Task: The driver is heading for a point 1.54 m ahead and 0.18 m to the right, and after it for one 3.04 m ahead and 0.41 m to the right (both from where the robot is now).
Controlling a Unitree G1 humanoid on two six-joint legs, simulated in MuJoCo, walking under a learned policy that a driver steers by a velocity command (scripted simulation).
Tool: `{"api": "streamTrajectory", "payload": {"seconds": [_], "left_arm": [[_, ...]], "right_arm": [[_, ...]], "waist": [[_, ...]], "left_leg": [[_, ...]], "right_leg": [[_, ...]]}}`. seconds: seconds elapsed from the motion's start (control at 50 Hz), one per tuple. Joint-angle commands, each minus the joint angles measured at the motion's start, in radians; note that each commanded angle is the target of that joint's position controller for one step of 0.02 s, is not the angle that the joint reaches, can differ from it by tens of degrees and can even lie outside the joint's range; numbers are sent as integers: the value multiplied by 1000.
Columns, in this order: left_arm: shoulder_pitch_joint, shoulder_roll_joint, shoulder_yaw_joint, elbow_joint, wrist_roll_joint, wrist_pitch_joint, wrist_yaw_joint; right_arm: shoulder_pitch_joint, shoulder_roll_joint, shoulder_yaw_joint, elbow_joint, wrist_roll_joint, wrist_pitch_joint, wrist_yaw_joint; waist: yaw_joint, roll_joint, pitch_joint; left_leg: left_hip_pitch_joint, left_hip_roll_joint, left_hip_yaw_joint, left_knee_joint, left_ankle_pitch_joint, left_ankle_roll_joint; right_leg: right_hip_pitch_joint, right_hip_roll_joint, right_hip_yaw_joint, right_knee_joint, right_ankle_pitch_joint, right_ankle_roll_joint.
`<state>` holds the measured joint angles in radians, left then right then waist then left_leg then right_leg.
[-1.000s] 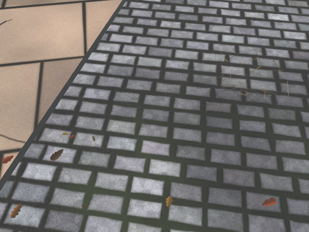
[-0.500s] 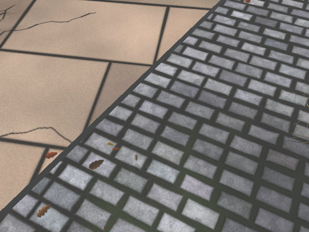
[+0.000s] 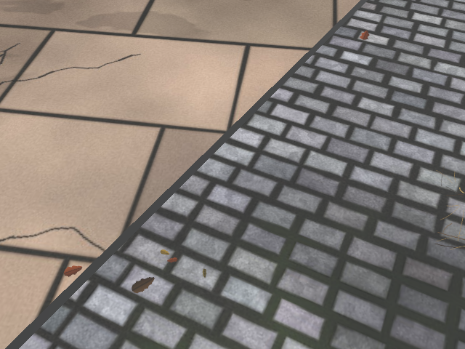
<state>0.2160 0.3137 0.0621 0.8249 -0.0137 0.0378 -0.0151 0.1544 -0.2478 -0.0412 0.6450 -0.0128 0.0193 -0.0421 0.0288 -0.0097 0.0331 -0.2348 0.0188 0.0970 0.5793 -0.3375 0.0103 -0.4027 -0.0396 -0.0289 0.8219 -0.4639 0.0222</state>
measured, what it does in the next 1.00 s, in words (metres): steps on the spot: right foot, then left foot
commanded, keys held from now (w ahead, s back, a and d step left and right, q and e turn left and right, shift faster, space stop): e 0.42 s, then no key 0.10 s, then q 0.48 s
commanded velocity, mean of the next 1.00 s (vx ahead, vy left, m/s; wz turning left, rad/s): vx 0.00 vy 0.00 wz -0.16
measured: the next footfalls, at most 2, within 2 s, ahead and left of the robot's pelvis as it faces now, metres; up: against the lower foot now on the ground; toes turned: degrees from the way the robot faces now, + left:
right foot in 0.10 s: +0.05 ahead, -0.12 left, +0.00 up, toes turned -7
left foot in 0.66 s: +0.13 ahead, +0.10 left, +0.00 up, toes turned -19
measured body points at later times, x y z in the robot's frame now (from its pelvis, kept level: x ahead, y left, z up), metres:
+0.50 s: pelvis +0.02 -0.05 +0.02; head +0.05 -0.08 +0.46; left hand +0.23 +0.19 -0.06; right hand +0.10 -0.36 -0.09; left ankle +0.09 +0.13 -0.67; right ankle +0.01 -0.11 -0.73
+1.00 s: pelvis +0.05 -0.02 +0.00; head +0.08 -0.02 +0.45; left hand +0.21 +0.25 -0.10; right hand +0.18 -0.32 -0.09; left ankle +0.07 +0.11 -0.70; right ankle +0.01 -0.11 -0.73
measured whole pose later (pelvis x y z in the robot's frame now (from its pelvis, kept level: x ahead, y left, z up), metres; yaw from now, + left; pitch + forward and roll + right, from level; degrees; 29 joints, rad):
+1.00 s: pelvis +0.05 -0.02 +0.00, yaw -8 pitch +1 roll -1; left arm 0.20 0.29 0.08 0.71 0.02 0.02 0.03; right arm 0.15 -0.32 -0.07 0.67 0.02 0.02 -0.02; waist 0.01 0.03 0.04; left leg -0.41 -0.05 -0.13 0.82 -0.45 -0.02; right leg -0.24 0.05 -0.02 0.54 -0.32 -0.04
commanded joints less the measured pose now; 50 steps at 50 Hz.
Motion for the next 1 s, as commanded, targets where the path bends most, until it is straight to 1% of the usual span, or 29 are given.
{"api": "streamTrajectory", "payload": {"seconds": [0.02, 0.08, 0.1, 0.12, 0.14, 0.16, 0.18, 0.2, 0.22, 0.24, 0.28, 0.34, 0.42, 0.52, 0.62, 0.64, 0.66, 0.68, 0.7, 0.72, 0.74, 0.78, 0.82, 0.88, 0.92, 0.94, 0.96, 0.98, 1.0], "left_arm": [[-39, 54, 17, -88, -6, 2, -8], [21, 60, 25, -86, -8, 3, -20], [41, 84, 36, -88, -3, 0, -16], [57, 203, 68, -110, 2, -5, 1], [86, 286, 78, -128, 37, -22, -1], [91, 227, 59, -142, 48, -43, -8], [46, 204, 51, -149, 39, -57, -5], [2, 190, 50, -155, 17, -58, 5], [-33, 167, 42, -162, -1, -52, 15], [-39, 154, 34, -167, -4, -44, 24], [-28, 148, 33, -178, 2, -36, 34], [-14, 153, 36, -188, 0, -31, 43], [-20, 161, 41, -204, 2, -18, 53], [-42, 145, 35, -211, 16, -12, 49], [-82, 54, -10, -184, 31, -15, 32], [-81, 48, -16, -170, 29, -18, 28], [-39, 47, -17, -150, 32, -27, 25], [-1, 64, -12, -146, 50, -38, 25], [45, 83, -1, -140, 52, -47, 24], [2, 87, 0, -142, 49, -47, 31], [-47, 97, 5, -150, 42, -42, 39], [-65, 81, 11, -161, 34, -24, 49], [-53, 67, 16, -166, 31, -20, 49], [-30, 57, 28, -166, 25, -27, 42], [-14, 84, 42, -167, 24, -27, 39], [-4, 106, 50, -170, 27, -26, 39], [-5, 123, 53, -174, 32, -29, 40], [-15, 111, 46, -190, 36, -36, 47], [-23, 103, 40, -200, 35, -42, 53]], "right_arm": [[-45, -187, -67, -61, 13, -11, -6], [-82, -187, -73, -46, 33, 2, -6], [-36, -167, -70, -23, 35, 2, -5], [12, -128, -61, -26, 8, -1, -4], [-95, -84, -40, -96, -12, -2, -11], [-106, -135, -54, -74, 1, -3, -14], [-94, -147, -59, -62, 15, -2, -14], [-80, -153, -66, -37, 10, -2, -21], [-81, -165, -72, -31, 3, 0, -29], [-64, -159, -74, -23, 5, 0, -28], [-36, -140, -71, -13, 13, -4, -22], [-50, -129, -68, -14, 12, -8, -24], [-76, -133, -70, -17, 14, -18, -22], [-69, -129, -63, -4, 16, -33, -6], [-15, -95, -42, 28, 17, -47, 22], [3, -87, -37, 37, 15, -52, 28], [-9, -111, -37, 32, 4, -55, 29], [-19, -185, -49, 14, -2, -55, 24], [-44, -244, -63, 9, 3, -52, 24], [-45, -220, -63, 9, 13, -49, 29], [-40, -194, -57, 10, 17, -49, 33], [-38, -191, -53, 7, 21, -50, 33], [-25, -202, -58, 1, 26, -47, 26], [-31, -201, -62, -25, 33, -29, 13], [-40, -184, -59, -50, 37, -19, 11], [-35, -174, -56, -57, 36, -15, 14], [-16, -162, -54, -62, 28, -12, 19], [-21, -184, -64, -64, 26, -10, 24], [-20, -206, -77, -62, 32, -6, 28]], "waist": [[-31, 110, -60], [7, 120, -96], [10, 72, -102], [-15, -168, -115], [20, -352, -142], [51, -154, -195], [22, -96, -156], [3, -30, -128], [-9, -32, -108], [-22, -58, -115], [-26, -75, -134], [-15, -77, -125], [-5, -108, -97], [11, -132, -94], [-10, -114, -111], [-31, -101, -97], [-22, -69, -85], [15, 20, -90], [65, 123, -93], [32, 158, -94], [10, 163, -80], [4, 193, -69], [-1, 188, -81], [-6, 123, -100], [-15, 2, -93], [-13, -78, -78], [-20, -174, -79], [-7, -184, -83], [-12, -101, -74]], "left_leg": [[95, 330, -226, -151, 615, 212], [60, 274, -119, -44, 560, 140], [15, 230, -62, 54, 447, 83], [-164, 123, 38, 318, 139, -24], [-404, -53, -50, 545, -383, -82], [-422, -23, -178, 679, -387, -74], [-443, -7, -187, 697, -304, -61], [-455, 11, -189, 658, -213, -60], [-458, 24, -197, 616, -139, -65], [-410, 15, -192, 616, -88, -75], [-394, -7, -189, 611, -26, -89], [-420, -16, -199, 528, 9, -106], [-407, -18, -216, 383, 33, -124], [-283, -3, -197, 247, 25, -120], [-35, 22, -153, 1, 75, -86], [39, 12, -143, -139, 191, -70], [89, 28, -180, -204, 313, -49], [124, 106, -271, -170, 535, -13], [109, 135, -302, -127, 590, 47], [38, 138, -339, -159, 447, 89], [5, 137, -372, -184, 375, 98], [-10, 140, -417, -188, 367, 106], [-5, 140, -450, -168, 372, 118], [-42, 97, -445, -108, 356, 105], [-130, 13, -357, 0, 268, 52], [-214, -44, -286, 89, 177, 12], [-280, -74, -215, 210, -40, -18], [-337, -48, -198, 427, -271, -38], [-371, -28, -215, 573, -301, -52]], "right_leg": [[-83, -34, 3, 50, -37, 5], [84, 29, -74, -189, 188, -17], [170, 47, -40, -308, 324, -45], [311, -116, 243, -418, 688, -127], [364, -342, 633, -485, 899, -356], [401, -347, 580, -481, 837, -393], [369, -303, 483, -463, 783, -350], [354, -245, 418, -459, 692, -293], [341, -218, 390, -460, 666, -258], [307, -184, 359, -468, 671, -243], [320, -160, 342, -477, 677, -240], [350, -149, 360, -486, 625, -241], [327, -131, 413, -497, 463, -238], [254, -122, 427, -481, 410, -248], [193, -116, 377, -440, 502, -234], [173, -99, 356, -434, 487, -211], [161, -71, 341, -433, 434, -168], [145, -13, 292, -380, 325, -120], [135, 64, 208, -355, 231, -83], [175, 87, 152, -338, 210, -48], [187, 90, 132, -310, 209, -35], [178, 89, 115, -280, 222, -36], [169, 90, 99, -269, 215, -40], [198, 70, 100, -296, 255, -58], [247, -7, 177, -378, 323, -107], [290, -101, 274, -429, 403, -167], [319, -238, 390, -470, 538, -255], [327, -348, 462, -481, 684, -338], [320, -373, 449, -476, 762, -363]]}}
